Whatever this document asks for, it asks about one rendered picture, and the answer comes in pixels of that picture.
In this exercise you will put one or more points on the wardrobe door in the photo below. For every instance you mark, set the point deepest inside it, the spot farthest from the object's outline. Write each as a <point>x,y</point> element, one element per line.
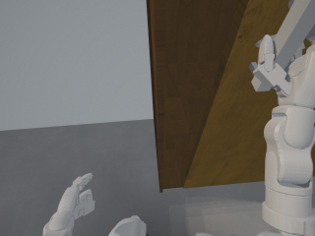
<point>230,147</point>

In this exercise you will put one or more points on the robot left forearm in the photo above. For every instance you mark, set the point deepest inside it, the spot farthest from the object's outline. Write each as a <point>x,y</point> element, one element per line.
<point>61,223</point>

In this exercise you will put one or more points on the handle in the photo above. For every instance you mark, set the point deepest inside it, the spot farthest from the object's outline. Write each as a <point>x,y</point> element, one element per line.
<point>298,22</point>

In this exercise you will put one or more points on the robot left hand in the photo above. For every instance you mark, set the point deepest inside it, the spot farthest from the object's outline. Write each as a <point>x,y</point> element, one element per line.
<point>72,200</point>

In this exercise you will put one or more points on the robot right hand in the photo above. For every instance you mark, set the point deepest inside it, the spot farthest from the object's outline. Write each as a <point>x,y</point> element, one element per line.
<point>300,90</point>

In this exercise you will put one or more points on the robot left thigh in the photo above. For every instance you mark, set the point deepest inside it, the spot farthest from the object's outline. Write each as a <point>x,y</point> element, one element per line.
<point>131,226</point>

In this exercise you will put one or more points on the robot right forearm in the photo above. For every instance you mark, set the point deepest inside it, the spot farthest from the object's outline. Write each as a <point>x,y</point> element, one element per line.
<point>290,137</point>

